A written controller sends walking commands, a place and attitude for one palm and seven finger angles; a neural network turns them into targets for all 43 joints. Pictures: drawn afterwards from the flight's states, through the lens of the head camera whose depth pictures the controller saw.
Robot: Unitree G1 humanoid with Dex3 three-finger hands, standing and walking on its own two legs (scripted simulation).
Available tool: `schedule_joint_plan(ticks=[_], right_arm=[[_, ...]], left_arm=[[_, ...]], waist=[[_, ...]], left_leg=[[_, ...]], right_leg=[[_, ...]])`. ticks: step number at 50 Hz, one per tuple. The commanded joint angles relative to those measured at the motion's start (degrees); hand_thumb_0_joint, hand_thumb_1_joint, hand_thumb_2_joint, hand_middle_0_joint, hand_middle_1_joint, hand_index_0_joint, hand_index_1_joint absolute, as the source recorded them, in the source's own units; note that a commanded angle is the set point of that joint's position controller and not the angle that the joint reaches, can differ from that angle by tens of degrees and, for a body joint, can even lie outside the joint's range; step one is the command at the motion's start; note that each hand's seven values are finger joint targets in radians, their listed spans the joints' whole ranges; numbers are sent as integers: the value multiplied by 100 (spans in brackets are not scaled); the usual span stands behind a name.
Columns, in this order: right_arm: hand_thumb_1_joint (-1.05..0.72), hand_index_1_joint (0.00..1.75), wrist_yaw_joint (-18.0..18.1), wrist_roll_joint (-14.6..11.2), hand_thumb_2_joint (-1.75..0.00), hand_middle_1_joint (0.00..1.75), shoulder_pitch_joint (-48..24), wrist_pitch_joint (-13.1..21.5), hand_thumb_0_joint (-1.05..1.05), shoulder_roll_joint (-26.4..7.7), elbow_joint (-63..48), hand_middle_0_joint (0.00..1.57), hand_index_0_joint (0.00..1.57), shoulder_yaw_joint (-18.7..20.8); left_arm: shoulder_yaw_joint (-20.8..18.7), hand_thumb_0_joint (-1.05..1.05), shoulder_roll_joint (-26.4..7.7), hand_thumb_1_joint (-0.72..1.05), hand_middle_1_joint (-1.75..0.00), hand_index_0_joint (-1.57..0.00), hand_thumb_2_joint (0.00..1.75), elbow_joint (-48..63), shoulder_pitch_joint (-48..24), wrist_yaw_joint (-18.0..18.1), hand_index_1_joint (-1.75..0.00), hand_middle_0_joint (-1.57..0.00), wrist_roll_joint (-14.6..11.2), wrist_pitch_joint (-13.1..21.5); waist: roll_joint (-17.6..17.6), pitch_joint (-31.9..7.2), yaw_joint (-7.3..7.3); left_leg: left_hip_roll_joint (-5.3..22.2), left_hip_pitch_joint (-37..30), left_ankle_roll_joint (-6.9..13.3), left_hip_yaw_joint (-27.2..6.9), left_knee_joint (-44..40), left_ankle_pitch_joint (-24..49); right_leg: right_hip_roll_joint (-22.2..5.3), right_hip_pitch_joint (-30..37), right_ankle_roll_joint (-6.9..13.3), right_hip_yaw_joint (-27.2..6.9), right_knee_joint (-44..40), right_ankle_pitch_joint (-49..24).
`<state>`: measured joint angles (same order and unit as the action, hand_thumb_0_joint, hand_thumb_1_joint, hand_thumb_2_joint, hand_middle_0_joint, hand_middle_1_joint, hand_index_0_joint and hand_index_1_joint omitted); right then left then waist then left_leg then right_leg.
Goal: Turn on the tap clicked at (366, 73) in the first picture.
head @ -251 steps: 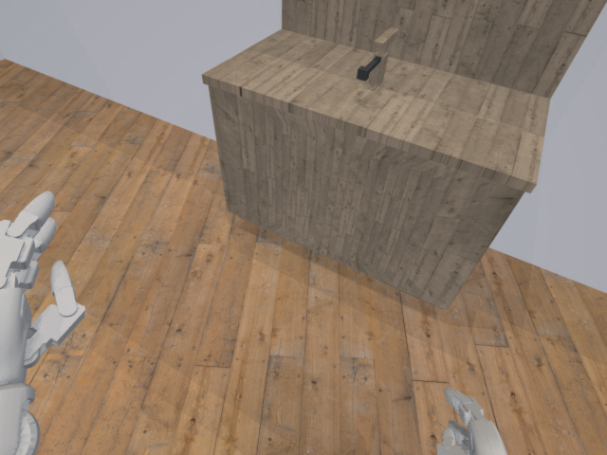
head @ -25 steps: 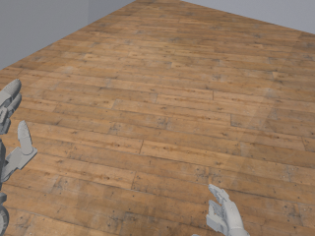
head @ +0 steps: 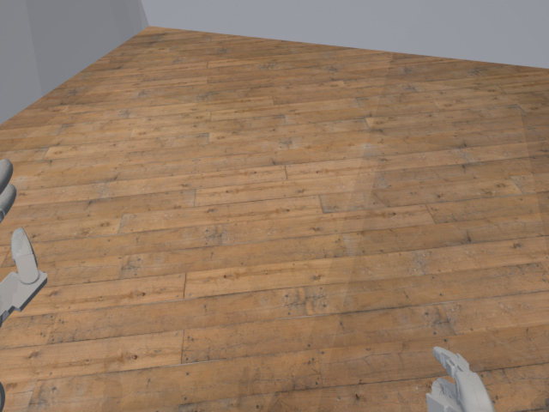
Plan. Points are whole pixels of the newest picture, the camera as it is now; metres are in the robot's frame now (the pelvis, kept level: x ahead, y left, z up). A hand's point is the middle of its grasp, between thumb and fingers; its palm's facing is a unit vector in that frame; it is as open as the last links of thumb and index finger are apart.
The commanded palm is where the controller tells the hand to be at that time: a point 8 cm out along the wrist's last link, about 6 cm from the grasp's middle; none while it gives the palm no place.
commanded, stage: turn to face it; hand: left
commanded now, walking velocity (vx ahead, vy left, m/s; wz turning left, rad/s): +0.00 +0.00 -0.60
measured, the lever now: out of the picture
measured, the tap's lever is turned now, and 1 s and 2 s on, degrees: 0 0 0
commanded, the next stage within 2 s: none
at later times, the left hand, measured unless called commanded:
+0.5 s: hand (182, 287) +0.22 +0.11 +0.17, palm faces +0.12 -0.86 -0.49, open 7.4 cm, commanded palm +0.16 +0.17 +0.18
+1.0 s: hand (264, 324) +0.18 +0.02 +0.16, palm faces -0.12 -0.92 -0.37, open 7.4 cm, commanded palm +0.16 +0.07 +0.18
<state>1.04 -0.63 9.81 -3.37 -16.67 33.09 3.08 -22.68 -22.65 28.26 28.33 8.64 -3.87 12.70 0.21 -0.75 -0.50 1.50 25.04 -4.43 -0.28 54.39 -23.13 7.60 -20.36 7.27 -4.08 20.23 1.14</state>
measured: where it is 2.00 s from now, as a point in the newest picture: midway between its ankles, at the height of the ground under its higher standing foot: outside the picture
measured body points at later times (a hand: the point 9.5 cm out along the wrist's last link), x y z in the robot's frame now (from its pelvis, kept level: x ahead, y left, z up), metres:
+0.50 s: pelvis -0.08 -0.05 -0.02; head -0.04 -0.07 +0.43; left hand +0.20 +0.15 +0.19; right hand +0.01 -0.28 -0.13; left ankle -0.06 +0.13 -0.73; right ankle -0.10 -0.17 -0.74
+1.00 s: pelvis -0.14 -0.06 -0.01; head -0.12 -0.06 +0.44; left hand +0.18 +0.07 +0.18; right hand -0.11 -0.33 -0.09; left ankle -0.04 +0.06 -0.74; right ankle -0.19 -0.16 -0.69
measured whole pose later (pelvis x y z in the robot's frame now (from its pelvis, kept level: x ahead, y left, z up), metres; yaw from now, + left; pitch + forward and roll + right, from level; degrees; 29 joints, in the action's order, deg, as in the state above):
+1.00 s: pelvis -0.14 -0.06 -0.01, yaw -37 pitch -2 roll -1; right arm -0.2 -1.1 11.6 0.1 -9.8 30.5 -0.8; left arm -20.2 -18.4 28.1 24.2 8.2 -1.4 9.9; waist -1.4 3.4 -2.6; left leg 10.0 14.8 -2.9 9.5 33.6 -16.1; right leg -0.5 -26.3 -3.6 3.5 55.7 25.6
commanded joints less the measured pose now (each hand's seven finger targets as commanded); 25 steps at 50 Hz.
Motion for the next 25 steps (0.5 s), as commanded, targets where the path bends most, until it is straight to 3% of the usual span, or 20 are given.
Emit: schedule_joint_plan(ticks=[1,3,4,6,7,8,9,10,11,12,13,14,15,18,21,22,23,24,25], right_arm=[[-90,30,-10,-11,-90,30,-425,175,0,-352,-969,20,20,36],[-90,30,-28,10,-90,30,-375,129,0,-332,-988,20,20,40],[-90,30,-40,4,-90,30,-413,114,0,-331,-1006,20,20,34],[-90,30,-70,41,-90,30,-179,82,0,-295,-993,20,20,28],[-90,30,-67,64,-90,30,-110,91,0,-343,-1035,20,20,34],[-90,30,-43,162,-90,30,-247,111,0,-428,-1104,20,20,27],[-90,30,-30,171,-90,30,-491,238,0,-288,-1233,20,20,22],[-90,30,-9,113,-90,30,-491,335,0,-107,-1265,20,20,20],[-90,30,-1,86,-90,30,-515,367,0,39,-1217,20,20,-35],[-90,30,-53,22,-90,30,-457,365,0,-70,-1199,20,20,36],[-90,30,-106,-7,-90,30,-405,382,0,-75,-1186,20,20,19],[-90,30,-118,-51,-90,30,-352,429,0,-100,-1111,20,20,10],[-90,30,-124,-67,-90,30,-216,464,0,-118,-1070,20,20,-8],[-90,30,-106,-82,-90,30,90,641,0,-300,-1005,20,20,41],[-90,30,-94,-53,-90,30,62,764,0,-346,-974,20,20,54],[-90,30,-119,-81,-90,30,58,788,0,-322,-965,20,20,54],[-90,30,-140,-121,-90,30,80,792,0,-215,-965,20,20,54],[-90,30,-111,-86,-90,30,-73,774,0,-40,-1070,20,20,1],[-90,30,-81,-36,-90,30,-384,770,0,-21,-1083,20,20,-98]], left_arm=[[-398,0,-756,90,-30,-20,90,729,-459,105,-30,-20,80,179],[-340,0,-777,90,-30,-20,90,799,-651,81,-30,-20,137,163],[-361,0,-860,90,-30,-20,90,923,-781,75,-30,-20,154,166],[-292,0,-870,90,-30,-20,90,1069,-1011,1,-30,-20,196,214],[-244,0,-899,90,-30,-20,90,1234,-1190,-53,-30,-20,195,260],[-318,0,-922,90,-30,-20,90,1289,-1260,-106,-30,-20,176,317],[-480,0,-1091,90,-30,-20,90,1575,-1364,-136,-30,-20,291,323],[-634,0,-1229,90,-30,-20,90,1732,-1382,-124,-30,-20,367,326],[-792,0,-1294,90,-30,-20,90,1790,-1304,-111,-30,-20,353,322],[-663,0,-1003,90,-30,-20,90,1484,-777,-142,-30,-20,293,253],[-433,0,-744,90,-30,-20,90,1459,-607,-129,-30,-20,224,182],[-376,0,-694,90,-30,-20,90,1634,-729,-106,-30,-20,244,151],[-161,0,-543,90,-30,-20,90,1627,-769,-72,-30,-20,246,151],[-126,0,-599,90,-30,-20,90,1384,-987,-28,-30,-20,279,109],[-277,0,-776,90,-30,-20,90,1093,-1139,-25,-30,-20,310,67],[-337,0,-845,90,-30,-20,90,1060,-1170,-29,-30,-20,314,81],[-480,0,-1020,90,-30,-20,90,1104,-1140,1,-30,-20,341,125],[-711,0,-1268,90,-30,-20,90,1021,-738,63,-30,-20,349,161],[-1079,0,-1508,90,-30,-20,90,1290,-687,148,-30,-20,246,244]], waist=[[750,-710,-151],[895,-667,-168],[810,-673,-200],[626,-852,-46],[135,-776,39],[-868,-532,34],[-1679,-268,-207],[-1276,-246,-198],[-1313,-312,-244],[-1326,-202,-223],[-1436,57,-172],[-1346,109,-148],[-1337,255,-79],[-1227,91,82],[-1401,-123,30],[-1083,-282,-7],[-238,-533,-22],[1122,-785,-129],[1474,-845,-176]], left_leg=[[-206,-374,117,228,-1044,-264],[-311,-839,231,362,-1696,-484],[-300,-1051,283,383,-2041,-531],[-209,-1942,462,459,-3058,-303],[150,-2484,669,184,-3560,-347],[1218,-2411,1083,-808,-4208,-697],[2403,-1847,1444,-1630,-4507,-539],[2625,-1397,1577,-1199,-4310,276],[2423,-936,1473,-728,-4208,534],[2248,-849,1354,-141,-3996,647],[2175,-985,1330,-3,-3776,1059],[2064,-1349,1173,364,-3641,1411],[2086,-1390,1057,271,-3550,2099],[1865,-1640,729,741,-3090,3420],[1749,-1617,479,1053,-2131,3548],[1643,-1395,385,1122,-1539,3248],[1272,-876,216,1279,-448,2372],[489,635,10,1080,768,-543],[486,1152,-53,373,1526,-1493]], right_leg=[[-1546,442,-600,-2015,-1374,2725],[-1427,174,-628,-2075,-1490,2866],[-1408,115,-641,-2067,-1424,2687],[-1190,-193,-799,-1900,-1190,2505],[-916,-746,-927,-1745,-575,2527],[-414,-1299,-1018,-1098,908,2414],[-240,-1569,-1015,-406,3228,2192],[-433,-1501,-1069,-125,4636,2095],[-533,-1260,-1023,-40,5328,2189],[-606,-1277,-1009,76,5590,2315],[-759,-1504,-1032,124,5294,2415],[-857,-1671,-1066,298,4786,2278],[-898,-1456,-1093,519,4006,2450],[-648,-449,-1137,1127,2266,2136],[-494,499,-1114,1486,1024,1466],[-611,1049,-1040,1360,562,833],[-1214,1728,-738,660,345,-490],[-2292,2629,-37,-1231,602,-3462],[-2872,2464,235,-1646,655,-4466]])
